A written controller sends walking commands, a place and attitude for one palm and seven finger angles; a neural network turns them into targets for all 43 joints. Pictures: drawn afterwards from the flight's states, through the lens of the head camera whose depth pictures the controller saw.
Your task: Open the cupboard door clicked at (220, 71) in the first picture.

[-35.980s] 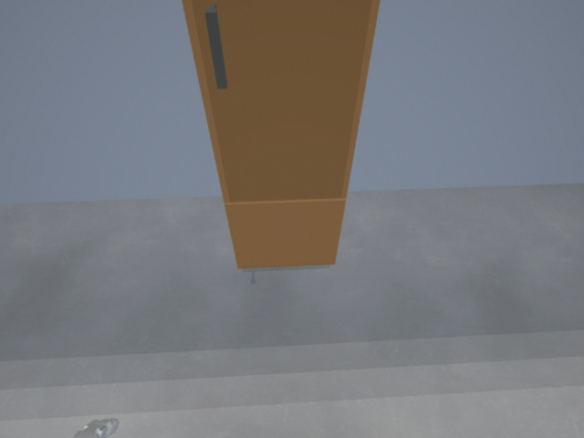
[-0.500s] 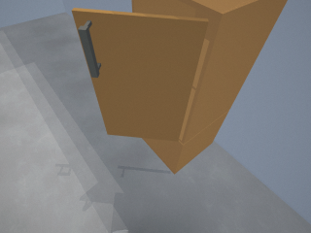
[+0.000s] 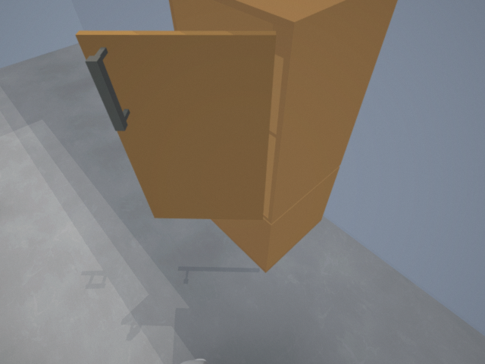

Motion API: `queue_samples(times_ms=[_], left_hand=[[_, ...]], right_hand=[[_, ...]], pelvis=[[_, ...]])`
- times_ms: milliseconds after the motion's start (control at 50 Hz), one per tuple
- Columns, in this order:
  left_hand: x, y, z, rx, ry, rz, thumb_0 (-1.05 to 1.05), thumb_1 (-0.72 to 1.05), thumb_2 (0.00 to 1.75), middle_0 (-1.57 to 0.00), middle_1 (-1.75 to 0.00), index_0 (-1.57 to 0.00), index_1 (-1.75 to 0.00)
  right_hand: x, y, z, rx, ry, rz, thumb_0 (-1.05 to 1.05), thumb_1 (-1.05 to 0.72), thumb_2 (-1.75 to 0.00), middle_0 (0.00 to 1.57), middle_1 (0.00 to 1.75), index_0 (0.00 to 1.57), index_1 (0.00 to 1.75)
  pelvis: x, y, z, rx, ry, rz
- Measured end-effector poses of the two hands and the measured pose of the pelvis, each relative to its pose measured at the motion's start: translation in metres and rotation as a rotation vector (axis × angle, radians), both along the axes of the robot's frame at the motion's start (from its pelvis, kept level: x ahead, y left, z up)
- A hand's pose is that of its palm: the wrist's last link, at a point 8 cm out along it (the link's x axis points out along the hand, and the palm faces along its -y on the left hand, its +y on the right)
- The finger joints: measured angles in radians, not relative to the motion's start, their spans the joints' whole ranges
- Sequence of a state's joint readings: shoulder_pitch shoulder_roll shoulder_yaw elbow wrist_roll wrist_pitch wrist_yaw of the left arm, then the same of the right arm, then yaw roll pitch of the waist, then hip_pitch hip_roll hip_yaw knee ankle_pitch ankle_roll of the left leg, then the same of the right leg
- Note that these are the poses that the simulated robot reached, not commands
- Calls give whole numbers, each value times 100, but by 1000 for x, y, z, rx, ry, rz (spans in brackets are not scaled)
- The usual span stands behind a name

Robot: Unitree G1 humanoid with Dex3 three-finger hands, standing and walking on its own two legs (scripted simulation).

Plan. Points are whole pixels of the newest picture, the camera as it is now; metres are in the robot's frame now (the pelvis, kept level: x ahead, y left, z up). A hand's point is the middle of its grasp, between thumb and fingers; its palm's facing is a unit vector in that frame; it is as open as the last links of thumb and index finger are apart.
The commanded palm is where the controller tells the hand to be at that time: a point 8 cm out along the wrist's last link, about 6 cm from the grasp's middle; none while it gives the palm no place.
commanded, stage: come to a stop and stand still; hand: left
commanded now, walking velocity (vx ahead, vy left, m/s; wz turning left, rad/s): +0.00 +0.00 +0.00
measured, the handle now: (112, 91) +0.57 +0.29 +0.15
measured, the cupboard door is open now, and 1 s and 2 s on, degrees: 45 45 45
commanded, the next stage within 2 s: look again from close up in 0.34 s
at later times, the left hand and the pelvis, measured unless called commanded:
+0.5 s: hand out of the picture +0.04 +0.20 -0.16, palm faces +0.03 -0.96 -0.27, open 7.3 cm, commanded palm none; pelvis +0.00 -0.01 +0.00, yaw +0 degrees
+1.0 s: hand out of the picture -0.02 +0.20 -0.17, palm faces +0.02 -0.97 -0.22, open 7.4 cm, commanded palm none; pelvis -0.04 +0.00 +0.01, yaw +0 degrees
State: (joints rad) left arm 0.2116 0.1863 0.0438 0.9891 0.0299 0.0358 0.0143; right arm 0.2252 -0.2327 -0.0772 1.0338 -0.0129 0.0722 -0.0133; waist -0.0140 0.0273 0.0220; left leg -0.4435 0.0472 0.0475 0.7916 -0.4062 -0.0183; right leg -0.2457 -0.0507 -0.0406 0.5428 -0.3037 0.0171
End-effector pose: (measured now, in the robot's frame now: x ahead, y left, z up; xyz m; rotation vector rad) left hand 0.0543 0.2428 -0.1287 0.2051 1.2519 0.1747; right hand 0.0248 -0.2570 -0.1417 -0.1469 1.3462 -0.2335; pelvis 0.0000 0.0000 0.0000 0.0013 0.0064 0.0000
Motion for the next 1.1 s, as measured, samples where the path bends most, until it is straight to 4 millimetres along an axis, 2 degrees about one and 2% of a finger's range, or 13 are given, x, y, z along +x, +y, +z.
queue_samples(times_ms=[80,140,240,360,540,680,820,960,1100], left_hand=[[-5,-16,-10,-50,19,-1,0,91,90,-20,-30,-20,-30],[-9,-19,-15,-64,32,23,0,93,90,-21,-30,-20,-30],[-22,-22,-11,-69,68,23,0,93,90,-21,-30,-20,-30],[-29,-8,-5,-8,50,3,1,92,90,-21,-30,-21,-30],[-17,7,-1,18,-53,0,1,91,90,-20,-30,-20,-30],[-18,8,3,7,-89,-20,1,91,90,-20,-30,-20,-30],[-37,9,2,-3,-54,-18,1,91,90,-21,-30,-20,-30],[-70,5,-3,-18,28,7,1,91,90,-20,-30,-20,-30],[-104,-8,-9,-51,112,32,1,91,90,-20,-30,-20,-30]], right_hand=[[-19,3,2,-6,32,-9,1,-91,-90,20,30,20,30],[-30,12,3,-1,68,6,1,-91,-90,20,30,20,30],[-34,28,5,51,91,29,1,-91,-90,20,30,20,30],[-7,16,3,27,-36,50,1,-91,-90,21,30,20,30],[37,-4,16,-42,-189,100,1,-91,-90,20,30,20,30],[46,-4,26,-49,-240,132,1,-91,-90,20,30,20,30],[23,5,24,-25,-192,131,1,-90,-90,20,30,20,30],[-21,19,13,13,-78,97,1,-90,-90,20,30,20,30],[-63,36,6,50,25,51,1,-90,-90,20,30,20,30]], pelvis=[[3,-1,0,-12,0,2],[3,-3,0,-19,-5,9],[3,-9,6,-7,-4,6],[1,-9,1,-10,5,10],[-6,-6,-2,-7,-37,1],[-18,-3,1,-9,-51,2],[-28,0,5,-9,-50,4],[-34,4,7,-9,-48,7],[-39,7,7,-10,-49,5]])
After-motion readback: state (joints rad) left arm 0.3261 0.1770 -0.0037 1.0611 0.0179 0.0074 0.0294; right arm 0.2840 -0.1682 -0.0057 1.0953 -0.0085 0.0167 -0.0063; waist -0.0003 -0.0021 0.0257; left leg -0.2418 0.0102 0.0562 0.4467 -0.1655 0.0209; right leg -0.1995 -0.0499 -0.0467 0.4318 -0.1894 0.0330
